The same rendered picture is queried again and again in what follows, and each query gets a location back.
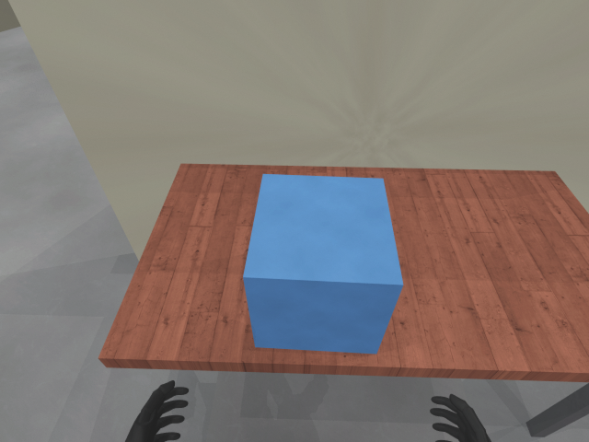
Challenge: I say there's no carton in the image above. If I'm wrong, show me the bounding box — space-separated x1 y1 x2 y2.
243 174 403 354

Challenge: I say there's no robot left hand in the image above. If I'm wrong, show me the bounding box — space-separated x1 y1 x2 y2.
125 380 189 442

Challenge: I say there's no table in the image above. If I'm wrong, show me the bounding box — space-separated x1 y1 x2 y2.
98 164 589 437

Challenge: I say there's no robot right hand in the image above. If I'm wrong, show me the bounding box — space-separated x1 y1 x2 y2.
430 394 491 442

